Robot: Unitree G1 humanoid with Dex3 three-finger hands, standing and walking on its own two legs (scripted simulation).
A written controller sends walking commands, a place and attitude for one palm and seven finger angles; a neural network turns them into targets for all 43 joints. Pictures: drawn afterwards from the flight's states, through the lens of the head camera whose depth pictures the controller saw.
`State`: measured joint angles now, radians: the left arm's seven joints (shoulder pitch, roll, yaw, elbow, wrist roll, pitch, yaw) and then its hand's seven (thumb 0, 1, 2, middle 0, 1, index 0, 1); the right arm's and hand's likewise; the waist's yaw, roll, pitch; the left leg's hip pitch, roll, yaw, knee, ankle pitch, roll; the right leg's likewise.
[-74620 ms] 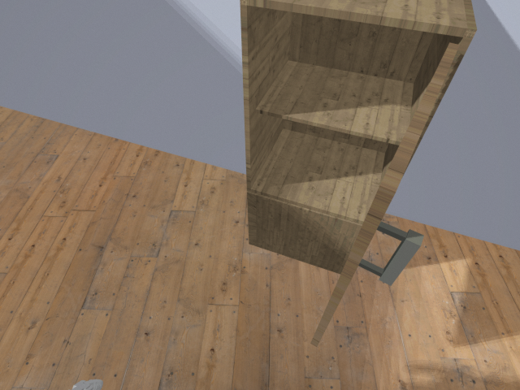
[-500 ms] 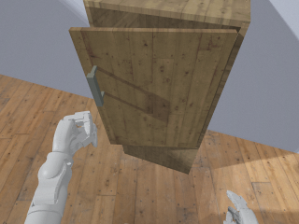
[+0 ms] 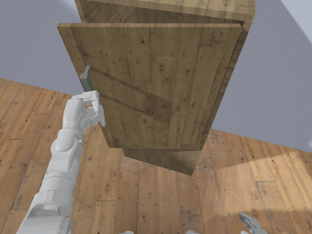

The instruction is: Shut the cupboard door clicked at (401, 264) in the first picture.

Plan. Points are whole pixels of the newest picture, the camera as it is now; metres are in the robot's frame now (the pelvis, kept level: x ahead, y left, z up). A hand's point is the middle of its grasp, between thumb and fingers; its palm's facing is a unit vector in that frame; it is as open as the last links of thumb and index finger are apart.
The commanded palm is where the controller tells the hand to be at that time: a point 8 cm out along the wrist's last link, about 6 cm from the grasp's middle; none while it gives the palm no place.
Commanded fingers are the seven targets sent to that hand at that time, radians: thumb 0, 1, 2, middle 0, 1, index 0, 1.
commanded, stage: bring the fist close to the handle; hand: left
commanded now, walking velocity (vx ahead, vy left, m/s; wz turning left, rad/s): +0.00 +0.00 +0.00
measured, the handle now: (91, 88) +0.49 +0.21 +0.08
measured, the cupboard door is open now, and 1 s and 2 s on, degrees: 16 13 0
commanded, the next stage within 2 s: push the door shut along its arc in 0.34 s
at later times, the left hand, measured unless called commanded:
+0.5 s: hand (96, 116) +0.38 +0.17 +0.09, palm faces -0.01 -1.00 +0.00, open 3.1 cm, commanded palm +0.36 +0.22 +0.09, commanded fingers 0.00 0.90 0.90 -1.30 -1.50 -1.30 -1.50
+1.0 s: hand (100, 97) +0.44 +0.17 +0.10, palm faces -0.13 -0.99 -0.01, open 3.1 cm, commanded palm +0.44 +0.21 +0.09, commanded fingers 0.00 0.90 0.90 -1.30 -1.50 -1.30 -1.50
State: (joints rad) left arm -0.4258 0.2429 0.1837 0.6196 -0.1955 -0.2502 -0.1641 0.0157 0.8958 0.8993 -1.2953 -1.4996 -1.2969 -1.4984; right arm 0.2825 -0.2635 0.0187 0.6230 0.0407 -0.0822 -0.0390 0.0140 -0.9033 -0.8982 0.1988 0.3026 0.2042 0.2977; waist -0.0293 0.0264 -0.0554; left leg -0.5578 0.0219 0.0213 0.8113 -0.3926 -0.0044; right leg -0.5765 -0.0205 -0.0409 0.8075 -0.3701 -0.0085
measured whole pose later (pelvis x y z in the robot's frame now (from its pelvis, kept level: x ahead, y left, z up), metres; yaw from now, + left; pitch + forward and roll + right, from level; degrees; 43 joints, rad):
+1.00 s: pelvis -0.02 +0.01 -0.01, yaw +0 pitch +12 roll -1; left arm -0.80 0.38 0.24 1.06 -0.19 -0.34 -0.33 0.02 0.90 0.90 -1.32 -1.50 -1.30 -1.50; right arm 0.34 -0.28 0.02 0.65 0.04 -0.03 -0.04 0.01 -0.90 -0.90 0.20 0.30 0.20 0.30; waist -0.09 0.02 -0.06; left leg -0.72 0.02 0.01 0.91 -0.40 0.01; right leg -0.72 -0.02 -0.04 0.87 -0.36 0.00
